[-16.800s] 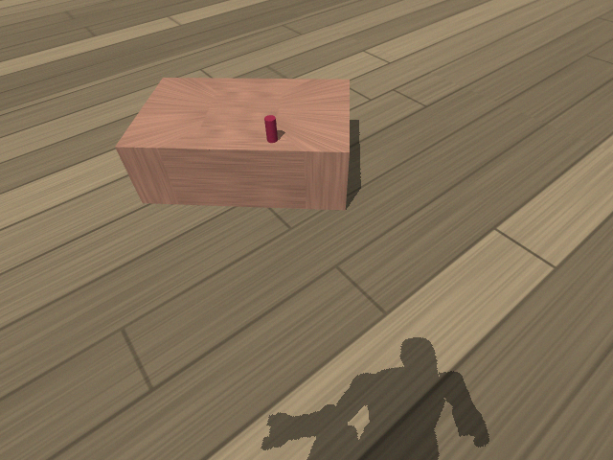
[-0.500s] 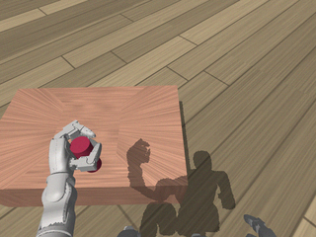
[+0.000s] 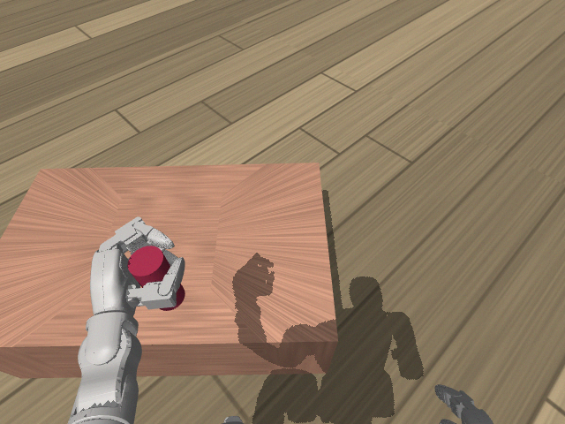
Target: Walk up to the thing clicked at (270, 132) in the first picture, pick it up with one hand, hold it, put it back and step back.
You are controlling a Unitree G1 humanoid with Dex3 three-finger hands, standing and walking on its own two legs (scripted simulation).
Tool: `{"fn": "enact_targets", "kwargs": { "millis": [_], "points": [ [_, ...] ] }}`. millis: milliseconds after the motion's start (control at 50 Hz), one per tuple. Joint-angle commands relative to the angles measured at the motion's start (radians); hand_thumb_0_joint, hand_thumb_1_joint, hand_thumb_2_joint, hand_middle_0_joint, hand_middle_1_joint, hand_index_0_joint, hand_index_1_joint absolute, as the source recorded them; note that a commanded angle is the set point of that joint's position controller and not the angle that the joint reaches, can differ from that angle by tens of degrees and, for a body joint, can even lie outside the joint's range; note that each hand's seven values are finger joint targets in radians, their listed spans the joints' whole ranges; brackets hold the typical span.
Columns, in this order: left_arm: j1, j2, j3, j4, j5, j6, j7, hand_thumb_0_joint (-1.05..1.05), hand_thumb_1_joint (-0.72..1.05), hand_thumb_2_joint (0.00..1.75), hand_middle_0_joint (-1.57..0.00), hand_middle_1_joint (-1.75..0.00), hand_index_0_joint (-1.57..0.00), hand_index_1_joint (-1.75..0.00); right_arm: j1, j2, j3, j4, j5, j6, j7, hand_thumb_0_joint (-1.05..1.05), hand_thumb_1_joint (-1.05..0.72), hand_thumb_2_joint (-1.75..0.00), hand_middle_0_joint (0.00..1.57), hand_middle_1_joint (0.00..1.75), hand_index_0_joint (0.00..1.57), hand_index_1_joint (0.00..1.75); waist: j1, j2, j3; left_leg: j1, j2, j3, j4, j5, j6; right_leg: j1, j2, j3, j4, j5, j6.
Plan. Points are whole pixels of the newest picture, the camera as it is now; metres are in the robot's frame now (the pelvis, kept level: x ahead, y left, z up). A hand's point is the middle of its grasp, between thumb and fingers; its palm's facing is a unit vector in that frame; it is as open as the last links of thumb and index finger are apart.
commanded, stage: hold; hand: left
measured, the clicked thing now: (158, 280) +0.33 +0.19 +0.03
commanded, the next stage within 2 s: none
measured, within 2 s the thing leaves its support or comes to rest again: neither
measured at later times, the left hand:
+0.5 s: hand (161, 273) +0.32 +0.17 +0.06, palm faces +0.12 -0.99 -0.01, open 6.3 cm
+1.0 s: hand (163, 270) +0.33 +0.17 +0.06, palm faces +0.12 -0.99 -0.01, open 6.3 cm
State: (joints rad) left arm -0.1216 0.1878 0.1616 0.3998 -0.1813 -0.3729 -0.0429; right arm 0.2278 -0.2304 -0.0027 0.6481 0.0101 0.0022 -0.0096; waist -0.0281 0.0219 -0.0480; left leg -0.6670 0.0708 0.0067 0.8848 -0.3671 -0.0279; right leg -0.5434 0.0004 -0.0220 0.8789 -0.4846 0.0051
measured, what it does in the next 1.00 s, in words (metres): stands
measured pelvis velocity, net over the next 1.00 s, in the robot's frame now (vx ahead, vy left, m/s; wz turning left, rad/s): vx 0.00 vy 0.00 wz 0.00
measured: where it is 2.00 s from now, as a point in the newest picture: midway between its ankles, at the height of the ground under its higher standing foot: outside the picture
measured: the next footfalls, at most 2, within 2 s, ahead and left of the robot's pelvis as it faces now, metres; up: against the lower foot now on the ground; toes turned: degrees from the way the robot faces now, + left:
none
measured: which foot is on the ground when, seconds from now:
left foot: down 0.00-1.00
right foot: down 0.00-1.00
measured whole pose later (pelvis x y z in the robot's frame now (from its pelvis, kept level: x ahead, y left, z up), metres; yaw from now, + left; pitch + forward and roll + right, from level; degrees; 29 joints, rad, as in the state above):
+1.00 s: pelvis +0.00 +0.00 +0.01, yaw +0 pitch +6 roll -1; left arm -0.10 0.18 0.14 0.41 -0.17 -0.37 -0.04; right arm 0.23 -0.23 -0.01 0.65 0.01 0.00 -0.01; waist -0.03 0.02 -0.03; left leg -0.58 0.06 0.01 0.81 -0.34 -0.03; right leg -0.46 0.00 -0.02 0.81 -0.46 0.01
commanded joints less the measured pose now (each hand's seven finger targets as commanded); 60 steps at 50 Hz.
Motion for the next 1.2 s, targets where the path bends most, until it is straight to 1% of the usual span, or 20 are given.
{"fn": "enact_targets", "kwargs": {
  "millis": [0, 40, 160, 300, 320, 360, 380, 440, 480, 560, 680, 700, 760, 780, 940, 980, 1000, 1080, 1140, 1180],
  "points": [
    [-0.208, 0.097, 0.024, -0.174, -0.014, -0.058, -0.003, 0.00, 0.39, 1.30, -1.33, -1.44, -1.35, -1.44, -0.015, -0.133, -0.053, -0.119, 0.001, -0.038, -0.009, 0.00, -0.91, -0.90, 0.20, 0.30, 0.20, 0.30, -0.009, -0.039, -0.306, 0.287, -0.033, -0.006, -0.084, 0.278, 0.048, 0.050, 0.025, -0.004, -0.151, 0.387, 0.005],
    [-0.271, 0.146, 0.045, -0.263, -0.009, -0.068, 0.001, 0.00, 0.43, 1.31, -1.34, -1.45, -1.35, -1.45, -0.010, -0.130, -0.054, -0.115, 0.001, -0.036, -0.007, 0.00, -0.90, -0.90, 0.20, 0.30, 0.20, 0.30, 0.004, 0.017, -0.322, 0.303, -0.035, -0.002, -0.088, 0.285, 0.044, 0.049, 0.021, 0.000, -0.153, 0.389, 0.003],
    [-0.229, 0.111, 0.039, -0.201, -0.012, -0.061, 0.005, 0.00, 0.45, 1.32, -1.36, -1.47, -1.37, -1.46, -0.029, -0.129, -0.051, -0.131, 0.003, -0.036, -0.005, 0.00, -0.90, -0.90, 0.20, 0.30, 0.20, 0.30, 0.002, -0.010, -0.251, 0.288, -0.034, -0.002, -0.119, 0.238, 0.040, 0.050, 0.022, -0.005, -0.172, 0.337, 0.000],
    [-0.245, 0.144, 0.054, -0.298, -0.010, -0.077, 0.010, 0.00, 0.46, 1.31, -1.35, -1.46, -1.36, -1.45, -0.034, -0.128, -0.051, -0.134, 0.004, -0.038, -0.005, 0.00, -0.91, -0.90, 0.20, 0.30, 0.20, 0.30, 0.019, 0.019, -0.276, 0.320, -0.037, -0.001, -0.142, 0.222, 0.032, 0.078, 0.022, -0.007, -0.184, 0.315, -0.005],
    [-0.201, 0.085, 0.004, -0.222, -0.008, -0.067, 0.005, 0.00, 0.44, 1.31, -1.34, -1.46, -1.36, -1.45, -0.035, -0.123, -0.047, -0.136, 0.003, -0.038, -0.005, 0.00, -0.91, -0.90, 0.20, 0.30, 0.20, 0.30, -0.003, -0.017, -0.255, 0.310, -0.037, -0.002, -0.140, 0.223, 0.037, 0.073, 0.023, -0.009, -0.185, 0.323, -0.002],
    [-0.188, 0.075, 0.004, -0.197, -0.014, -0.064, 0.001, 0.00, 0.44, 1.31, -1.34, -1.45, -1.35, -1.44, -0.038, -0.127, -0.050, -0.134, 0.006, -0.042, -0.002, 0.00, -0.91, -0.90, 0.20, 0.30, 0.20, 0.30, -0.005, -0.023, -0.232, 0.292, -0.034, -0.009, -0.144, 0.208, 0.037, 0.059, 0.024, -0.012, -0.183, 0.309, -0.003],
    [-0.239, 0.120, 0.030, -0.256, -0.014, -0.070, 0.002, 0.00, 0.43, 1.32, -1.34, -1.45, -1.35, -1.45, -0.037, -0.134, -0.054, -0.133, 0.008, -0.043, -0.005, 0.00, -0.91, -0.90, 0.20, 0.30, 0.20, 0.30, 0.005, -0.002, -0.246, 0.306, -0.034, -0.003, -0.143, 0.219, 0.037, 0.048, 0.022, -0.007, -0.186, 0.318, -0.004],
    [-0.257, 0.107, -0.003, -0.254, -0.005, -0.074, -0.007, 0.00, 0.47, 1.31, -1.34, -1.45, -1.35, -1.44, -0.036, -0.129, -0.049, -0.131, 0.002, -0.041, -0.008, 0.00, -0.90, -0.90, 0.20, 0.30, 0.20, 0.30, -0.015, -0.004, -0.259, 0.331, -0.036, -0.004, -0.139, 0.234, 0.039, 0.050, 0.020, -0.006, -0.188, 0.334, 0.000],
    [-0.299, 0.145, 0.032, -0.327, -0.009, -0.085, 0.006, 0.00, 0.46, 1.31, -1.34, -1.45, -1.36, -1.44, -0.034, -0.126, -0.048, -0.124, 0.003, -0.046, -0.008, 0.00, -0.91, -0.90, 0.20, 0.30, 0.20, 0.30, 0.007, 0.034, -0.274, 0.342, -0.039, 0.000, -0.144, 0.222, 0.034, 0.058, 0.016, -0.003, -0.191, 0.318, -0.004],
    [-0.223, 0.081, 0.011, -0.223, -0.014, -0.067, 0.017, 0.00, 0.44, 1.31, -1.33, -1.44, -1.34, -1.44, -0.037, -0.117, -0.039, -0.117, 0.000, -0.049, -0.012, 0.00, -0.90, -0.90, 0.20, 0.30, 0.20, 0.30, -0.007, -0.040, -0.239, 0.306, -0.042, 0.003, -0.142, 0.210, 0.040, 0.073, 0.016, -0.001, -0.205, 0.326, 0.004],
    [-0.281, 0.143, 0.038, -0.263, 0.006, -0.070, 0.012, 0.00, 0.49, 1.34, -1.36, -1.46, -1.37, -1.46, -0.041, -0.125, -0.051, -0.116, -0.002, -0.041, -0.013, 0.00, -0.90, -0.90, 0.20, 0.30, 0.20, 0.30, 0.005, -0.005, -0.269, 0.319, -0.044, 0.009, -0.138, 0.233, 0.043, 0.079, 0.007, 0.010, -0.210, 0.350, 0.006],
    [-0.289, 0.123, 0.018, -0.256, 0.007, -0.067, 0.010, 0.00, 0.49, 1.34, -1.37, -1.47, -1.38, -1.47, -0.040, -0.120, -0.047, -0.119, -0.002, -0.042, -0.014, 0.00, -0.90, -0.90, 0.20, 0.30, 0.20, 0.30, 0.003, -0.017, -0.258, 0.317, -0.045, 0.009, -0.140, 0.229, 0.042, 0.089, 0.007, 0.008, -0.213, 0.349, 0.007],
    [-0.275, 0.134, 0.046, -0.258, -0.006, -0.070, 0.014, 0.00, 0.49, 1.33, -1.37, -1.47, -1.38, -1.47, -0.042, -0.121, -0.047, -0.120, 0.002, -0.044, -0.011, 0.00, -0.91, -0.90, 0.20, 0.30, 0.20, 0.30, 0.014, -0.009, -0.266, 0.321, -0.045, 0.009, -0.148, 0.217, 0.040, 0.095, 0.007, 0.011, -0.218, 0.328, 0.005],
    [-0.208, 0.090, 0.015, -0.197, -0.007, -0.061, 0.011, 0.00, 0.48, 1.33, -1.37, -1.47, -1.38, -1.46, -0.039, -0.116, -0.044, -0.121, 0.002, -0.043, -0.010, 0.00, -0.91, -0.90, 0.20, 0.30, 0.20, 0.30, 0.007, -0.036, -0.264, 0.326, -0.043, 0.008, -0.147, 0.232, 0.042, 0.100, 0.012, 0.001, -0.213, 0.342, 0.006],
    [-0.263, 0.112, 0.015, -0.234, -0.001, -0.082, 0.003, 0.00, 0.48, 1.32, -1.35, -1.45, -1.36, -1.45, -0.032, -0.129, -0.052, -0.119, 0.002, -0.043, -0.004, 0.00, -0.91, -0.90, 0.20, 0.30, 0.20, 0.30, -0.001, 0.005, -0.277, 0.358, -0.035, -0.001, -0.151, 0.272, 0.040, 0.078, 0.020, -0.007, -0.194, 0.359, -0.001],
    [-0.286, 0.141, 0.043, -0.302, -0.007, -0.090, 0.011, 0.00, 0.50, 1.32, -1.35, -1.45, -1.37, -1.45, -0.028, -0.129, -0.052, -0.117, 0.002, -0.044, -0.008, 0.00, -0.91, -0.90, 0.20, 0.30, 0.20, 0.30, 0.011, 0.018, -0.293, 0.364, -0.039, 0.004, -0.148, 0.278, 0.039, 0.097, 0.016, -0.003, -0.198, 0.372, 0.001],
    [-0.285, 0.113, 0.005, -0.306, -0.003, -0.089, 0.012, 0.00, 0.48, 1.33, -1.36, -1.46, -1.37, -1.46, -0.027, -0.124, -0.049, -0.115, 0.000, -0.046, -0.008, 0.00, -0.91, -0.90, 0.20, 0.30, 0.20, 0.30, 0.001, 0.015, -0.284, 0.367, -0.038, 0.003, -0.152, 0.269, 0.037, 0.094, 0.017, -0.004, -0.199, 0.366, 0.000],
    [-0.243, 0.085, -0.011, -0.199, -0.001, -0.073, 0.008, 0.00, 0.45, 1.32, -1.36, -1.46, -1.36, -1.46, -0.034, -0.133, -0.055, -0.113, 0.003, -0.051, -0.004, 0.00, -0.91, -0.90, 0.20, 0.30, 0.20, 0.30, -0.010, -0.004, -0.256, 0.359, -0.031, -0.004, -0.156, 0.270, 0.041, 0.067, 0.021, -0.008, -0.201, 0.357, 0.000],
    [-0.294, 0.129, 0.015, -0.272, 0.005, -0.073, 0.013, 0.00, 0.48, 1.32, -1.36, -1.45, -1.37, -1.46, -0.024, -0.128, -0.053, -0.109, 0.001, -0.045, -0.008, 0.00, -0.90, -0.90, 0.20, 0.30, 0.20, 0.30, 0.003, -0.001, -0.263, 0.352, -0.036, 0.000, -0.155, 0.276, 0.042, 0.094, 0.017, -0.007, -0.206, 0.377, 0.002],
    [-0.219, 0.096, 0.009, -0.180, 0.003, -0.065, 0.009, 0.00, 0.48, 1.32, -1.37, -1.47, -1.38, -1.46, -0.031, -0.124, -0.050, -0.110, 0.000, -0.044, -0.004, 0.00, -0.90, -0.90, 0.20, 0.30, 0.20, 0.30, 0.001, -0.029, -0.222, 0.325, -0.036, 0.001, -0.156, 0.255, 0.043, 0.080, 0.017, -0.008, -0.210, 0.356, 0.003]
  ]
}}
